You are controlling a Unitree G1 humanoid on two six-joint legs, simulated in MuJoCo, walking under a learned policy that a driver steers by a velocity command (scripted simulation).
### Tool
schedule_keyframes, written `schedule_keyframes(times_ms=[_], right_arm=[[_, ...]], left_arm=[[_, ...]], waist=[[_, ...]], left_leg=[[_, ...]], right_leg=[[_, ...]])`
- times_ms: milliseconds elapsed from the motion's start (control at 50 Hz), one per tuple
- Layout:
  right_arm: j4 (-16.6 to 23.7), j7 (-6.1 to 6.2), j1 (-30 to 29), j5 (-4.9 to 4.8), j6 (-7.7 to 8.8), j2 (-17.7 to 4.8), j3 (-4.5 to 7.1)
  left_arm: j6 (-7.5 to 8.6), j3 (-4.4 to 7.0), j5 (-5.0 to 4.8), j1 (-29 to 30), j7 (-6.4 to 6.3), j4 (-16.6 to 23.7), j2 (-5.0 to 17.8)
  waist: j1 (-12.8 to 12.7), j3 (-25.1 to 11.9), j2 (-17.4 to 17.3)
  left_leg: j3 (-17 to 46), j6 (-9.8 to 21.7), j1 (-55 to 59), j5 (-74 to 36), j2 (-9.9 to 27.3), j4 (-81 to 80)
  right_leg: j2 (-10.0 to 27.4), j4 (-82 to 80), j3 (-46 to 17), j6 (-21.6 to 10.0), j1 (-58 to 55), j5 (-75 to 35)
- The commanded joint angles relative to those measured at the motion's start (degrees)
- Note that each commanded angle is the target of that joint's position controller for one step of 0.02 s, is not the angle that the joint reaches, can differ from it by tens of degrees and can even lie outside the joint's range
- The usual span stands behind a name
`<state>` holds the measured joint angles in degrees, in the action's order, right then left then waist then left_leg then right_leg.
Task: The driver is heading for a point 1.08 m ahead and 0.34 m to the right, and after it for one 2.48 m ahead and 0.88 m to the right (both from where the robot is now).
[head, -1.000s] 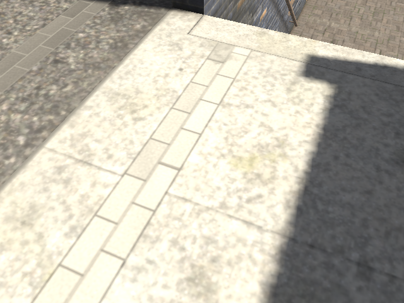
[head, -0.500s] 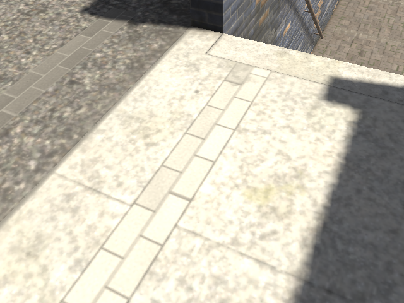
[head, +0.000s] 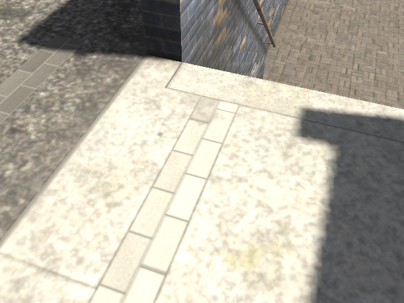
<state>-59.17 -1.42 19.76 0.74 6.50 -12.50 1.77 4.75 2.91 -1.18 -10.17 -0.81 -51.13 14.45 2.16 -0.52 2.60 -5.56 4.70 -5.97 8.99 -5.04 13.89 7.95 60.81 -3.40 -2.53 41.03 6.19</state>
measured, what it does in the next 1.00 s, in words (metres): walks ahead, turning right: right foot, then left foot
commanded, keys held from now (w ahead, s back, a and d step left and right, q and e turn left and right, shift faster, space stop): w+e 0.90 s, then w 0.10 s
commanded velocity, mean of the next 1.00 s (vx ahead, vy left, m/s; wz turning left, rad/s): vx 0.50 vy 0.00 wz -0.50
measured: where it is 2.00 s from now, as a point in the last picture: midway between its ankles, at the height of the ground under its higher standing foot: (271, 247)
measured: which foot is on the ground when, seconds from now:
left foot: down 0.00-0.30, up 0.32-0.76, down 0.78-1.00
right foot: up 0.00-0.26, down 0.28-0.78, up 0.80-1.00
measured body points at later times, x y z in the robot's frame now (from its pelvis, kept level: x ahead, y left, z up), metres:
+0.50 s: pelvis +0.29 -0.09 +0.00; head +0.32 -0.10 +0.45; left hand +0.44 +0.15 -0.12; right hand +0.37 -0.38 -0.11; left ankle +0.36 +0.08 -0.66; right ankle +0.29 -0.15 -0.75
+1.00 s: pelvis +0.57 -0.12 +0.00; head +0.59 -0.12 +0.45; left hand +0.83 +0.04 -0.11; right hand +0.48 -0.39 -0.11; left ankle +0.62 -0.03 -0.75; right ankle +0.50 -0.26 -0.66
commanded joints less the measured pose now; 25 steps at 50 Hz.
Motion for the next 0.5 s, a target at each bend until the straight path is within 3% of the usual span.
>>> schedule_keyframes(times_ms=[20,100,180,200,240,260,280,300,320,340,360,380,400,420,460,500], right_arm=[[3.3,1.19,-2.3,0.05,0.8,-8.1,1.22],[2.5,1.82,1.0,-0.53,0.4,-9.3,1.25],[1.5,2.02,3.6,-0.84,-1.22,-9.9,1.48],[1.8,2.15,3.0,-0.93,-1.72,-10.4,1.63],[3.1,2.6,0.7,-0.89,-2.56,-12.2,2.03],[3.9,2.88,-0.5,-0.68,-3.13,-12.6,2.15],[4.9,3.09,-1.2,-0.66,-3.33,-12.3,1.9],[7.0,2.99,0.0,0.55,-2.37,-10.1,0.87],[8.8,1.61,4.5,0.1,0.15,-3.3,-1.16],[10.1,0.61,-2.0,-1.68,2.75,-9.7,0.4],[12.1,0.37,-6.7,-3.15,3.67,-10.7,0.7],[12.2,0.78,-7.8,-2.41,3.67,-10.0,0.69],[12.0,1.26,-7.5,-1.48,2.93,-10.5,1.39],[12.3,1.25,-6.5,-1.09,1.88,-10.1,1.6],[13.4,1.43,-5.9,-0.13,0.44,-8.4,1.65],[15.2,1.87,-9.6,0.42,-0.14,-7.8,1.57]], left_arm=[[0.09,0.29,0.05,-0.8,0.46,2.3,1.6],[0.39,-0.38,0.01,7.3,1.73,5.3,0.7],[0.49,-0.74,-0.15,12.5,3.57,9.0,0.5],[0.54,-0.62,-0.18,12.5,4.06,9.8,0.9],[0.49,0.35,-0.11,8.9,4.69,10.4,2.9],[0.42,1.57,-0.26,2.1,4.78,9.2,4.9],[0.29,3.62,-0.36,-7.8,4.31,6.8,8.6],[-0.41,5.53,-0.14,-16.2,2.91,5.5,15.3],[-0.08,5.35,0.21,-14.1,3.01,7.2,16.9],[-0.05,4.17,0.63,-14.9,2.91,6.9,11.9],[0.1,3.42,0.71,-12.0,2.57,7.4,9.0],[0.23,2.86,0.6,-7.3,2.78,8.6,7.6],[0.3,2.31,0.68,-3.9,2.77,9.9,5.8],[0.22,1.96,1.06,-2.4,2.68,10.6,5.2],[0.36,2.31,0.64,-2.9,2.24,10.8,6.7],[0.42,2.9,0.45,-4.8,1.35,10.7,8.7]], waist=[[-1.8,3.6,-4.5],[1.3,5.1,-4.2],[2.6,6.5,-4.1],[2.0,6.1,-4.6],[-1.1,2.3,-7.2],[-4.8,-1.7,-8.2],[-9.6,-6.9,-6.9],[-11.2,-13.7,3.1],[-5.6,-21.4,13.9],[-8.9,-20.0,7.3],[-8.1,-12.4,4.5],[-5.0,-7.3,-3.4],[-2.9,-5.3,-4.7],[-1.1,-4.0,-3.7],[0.0,-2.6,-2.6],[-0.6,-1.1,-1.7]], left_leg=[[6.8,7.4,-3.7,-12.5,16.4,-8.3],[2.7,5.7,2.0,-12.3,17.3,-8.4],[0.5,4.6,12.0,-17.6,20.3,-3.5],[-0.3,4.1,13.3,-22.7,20.7,-1.2],[-2.5,2.7,13.6,-43.3,20.6,7.2],[-4.0,1.7,12.2,-51.6,19.8,16.5],[-5.3,-0.2,5.6,-49.1,17.2,30.0],[-6.1,-2.6,-10.6,-24.2,13.1,50.3],[3.7,-5.1,-33.3,21.7,0.2,69.0],[12.9,-2.9,-39.5,19.8,4.3,71.2],[11.7,-1.6,-41.5,15.3,6.8,68.5],[11.1,-1.7,-38.7,11.4,9.4,62.9],[10.8,-2.3,-34.6,9.5,11.2,57.7],[11.0,-3.0,-31.2,8.7,12.1,55.4],[9.7,-5.1,-29.2,7.2,12.0,50.3],[8.6,-7.0,-30.2,2.2,11.1,42.8]], right_leg=[[0.4,-8.8,-1.6,0.2,0.8,-9.5],[-1.8,-20.1,1.6,-0.3,0.6,-14.2],[-2.8,-24.4,3.8,-1.8,4.2,-7.4],[-3.6,-25.0,5.1,-2.5,3.1,-4.3],[-7.3,-24.9,9.2,-4.6,-5.6,1.8],[-10.0,-25.7,10.7,-5.9,-14.5,2.5],[-11.5,-29.0,8.9,-8.2,-29.3,-0.5],[0.9,-29.9,-10.2,-12.8,-47.2,-2.7],[13.3,-40.7,-44.1,-24.4,-64.5,4.7],[11.2,-43.5,-41.6,-20.9,-64.0,5.9],[8.8,-43.2,-31.3,-18.0,-56.9,2.1],[6.2,-44.2,-24.1,-16.1,-46.7,-4.3],[4.1,-45.2,-19.4,-14.8,-39.8,-8.5],[2.6,-46.8,-17.4,-14.5,-35.0,-10.1],[1.2,-48.3,-14.6,-15.1,-29.8,-14.2],[-0.1,-49.1,-12.0,-14.9,-27.2,-15.8]])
